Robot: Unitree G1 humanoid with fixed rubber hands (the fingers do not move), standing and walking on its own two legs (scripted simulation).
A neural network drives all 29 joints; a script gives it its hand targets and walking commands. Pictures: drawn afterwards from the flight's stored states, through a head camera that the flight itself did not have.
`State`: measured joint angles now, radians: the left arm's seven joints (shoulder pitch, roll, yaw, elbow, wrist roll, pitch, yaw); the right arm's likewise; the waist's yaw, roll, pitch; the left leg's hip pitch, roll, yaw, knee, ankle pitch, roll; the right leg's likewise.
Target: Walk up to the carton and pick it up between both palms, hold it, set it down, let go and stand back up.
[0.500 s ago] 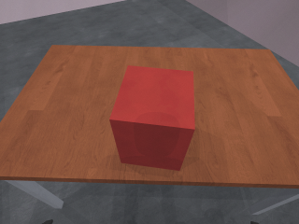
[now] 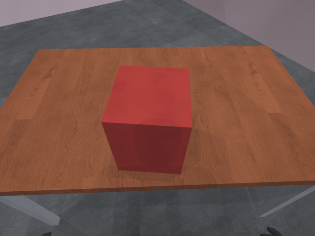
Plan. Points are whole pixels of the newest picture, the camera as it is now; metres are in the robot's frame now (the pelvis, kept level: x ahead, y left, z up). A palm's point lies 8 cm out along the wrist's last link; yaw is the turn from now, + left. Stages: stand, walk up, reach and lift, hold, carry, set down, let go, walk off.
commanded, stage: walk up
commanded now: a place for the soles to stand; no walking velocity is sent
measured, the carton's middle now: (151, 122) +0.43 +0.03 +0.01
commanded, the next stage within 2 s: reach and lift in 1.86 s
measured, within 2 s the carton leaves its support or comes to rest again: neither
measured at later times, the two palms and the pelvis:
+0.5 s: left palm out of the picture +0.12 +0.30 -0.09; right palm out of the picture +0.07 -0.29 -0.11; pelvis +0.02 +0.01 +0.02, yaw -2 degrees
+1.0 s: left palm out of the picture +0.12 +0.31 -0.09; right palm out of the picture +0.09 -0.30 -0.09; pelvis +0.02 +0.01 +0.02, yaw -1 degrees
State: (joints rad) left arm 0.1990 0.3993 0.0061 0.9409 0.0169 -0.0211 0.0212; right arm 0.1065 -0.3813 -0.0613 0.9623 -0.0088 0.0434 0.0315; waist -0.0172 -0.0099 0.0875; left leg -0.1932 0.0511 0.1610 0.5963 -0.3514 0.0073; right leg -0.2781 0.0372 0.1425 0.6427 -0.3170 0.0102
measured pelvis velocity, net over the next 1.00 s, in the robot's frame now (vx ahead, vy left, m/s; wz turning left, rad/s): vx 0.02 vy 0.01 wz -0.02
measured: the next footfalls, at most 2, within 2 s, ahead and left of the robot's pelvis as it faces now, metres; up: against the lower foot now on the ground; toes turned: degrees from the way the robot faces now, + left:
none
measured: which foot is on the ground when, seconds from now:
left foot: down 0.00-1.00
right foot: down 0.00-1.00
